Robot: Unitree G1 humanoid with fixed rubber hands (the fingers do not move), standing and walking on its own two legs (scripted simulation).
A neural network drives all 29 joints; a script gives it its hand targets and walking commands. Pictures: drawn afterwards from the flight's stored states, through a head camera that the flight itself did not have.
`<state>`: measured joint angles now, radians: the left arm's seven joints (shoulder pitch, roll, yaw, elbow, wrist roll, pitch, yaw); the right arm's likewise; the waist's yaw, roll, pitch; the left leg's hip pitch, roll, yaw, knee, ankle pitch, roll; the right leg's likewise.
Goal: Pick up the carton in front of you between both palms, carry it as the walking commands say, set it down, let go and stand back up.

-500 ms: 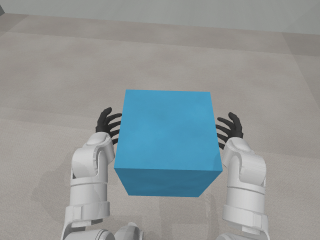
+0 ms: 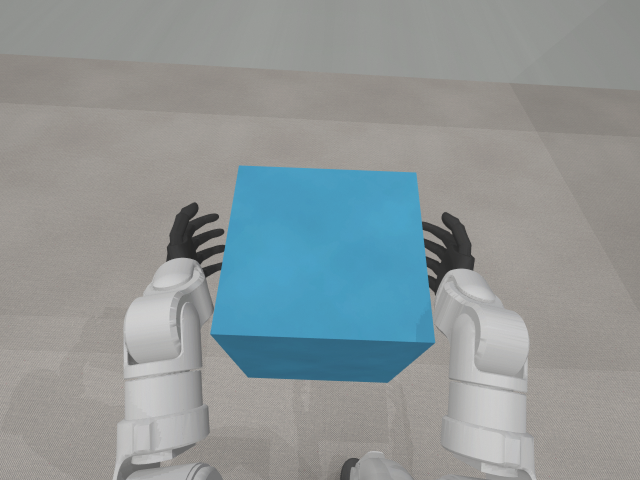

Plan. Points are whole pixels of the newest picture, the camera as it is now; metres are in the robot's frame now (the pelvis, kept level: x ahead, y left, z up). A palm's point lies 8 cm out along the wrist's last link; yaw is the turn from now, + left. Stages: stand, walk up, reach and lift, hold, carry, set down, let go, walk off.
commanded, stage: carry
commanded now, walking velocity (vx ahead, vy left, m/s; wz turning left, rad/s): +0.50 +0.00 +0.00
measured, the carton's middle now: (322, 287) +0.36 -0.01 +0.03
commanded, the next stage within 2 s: none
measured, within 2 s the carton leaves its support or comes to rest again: neither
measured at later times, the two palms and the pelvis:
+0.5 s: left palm (216, 138) +0.58 +0.15 +0.10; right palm (405, 142) +0.59 -0.15 +0.09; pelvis +0.32 -0.01 +0.00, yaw +1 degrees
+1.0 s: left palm (227, 55) +0.86 +0.17 +0.09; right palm (375, 59) +0.86 -0.13 +0.10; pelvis +0.64 +0.01 +0.00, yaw +0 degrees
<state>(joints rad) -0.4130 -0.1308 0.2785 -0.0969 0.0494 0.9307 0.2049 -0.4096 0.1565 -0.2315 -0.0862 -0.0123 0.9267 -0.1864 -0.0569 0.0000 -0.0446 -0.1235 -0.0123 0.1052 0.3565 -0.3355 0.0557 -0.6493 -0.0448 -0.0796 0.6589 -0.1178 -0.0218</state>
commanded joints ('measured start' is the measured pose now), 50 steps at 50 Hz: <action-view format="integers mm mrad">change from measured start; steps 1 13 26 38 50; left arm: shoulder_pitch -484 -459 103 146 138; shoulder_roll -652 -838 -688 -708 -556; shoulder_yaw -567 -676 -718 -777 -736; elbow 10 -104 -448 -481 -488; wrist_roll -110 -188 -205 -183 -184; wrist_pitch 17 12 148 192 209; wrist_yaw -2 -66 -68 -97 -44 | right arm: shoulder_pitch -486 -418 66 112 154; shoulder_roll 637 828 696 692 536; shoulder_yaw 575 618 703 750 677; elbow -37 -62 -460 -506 -481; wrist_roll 120 104 165 188 152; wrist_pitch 4 17 155 190 206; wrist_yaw -12 17 27 85 27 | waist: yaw -5 70 79 46 39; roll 150 -82 -169 96 139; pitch -306 -397 -237 -215 -44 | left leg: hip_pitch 252 -512 -323 10 171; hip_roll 194 100 6 307 241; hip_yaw -76 -82 123 -169 34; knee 40 652 64 -260 -156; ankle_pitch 812 20 301 56 600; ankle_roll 73 -61 -49 84 43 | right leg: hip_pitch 103 732 810 50 50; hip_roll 58 -248 -166 -88 -29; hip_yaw -76 250 -24 30 -113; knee -148 -417 -309 286 -144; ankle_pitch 87 207 650 -99 123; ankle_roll -18 -143 -49 36 17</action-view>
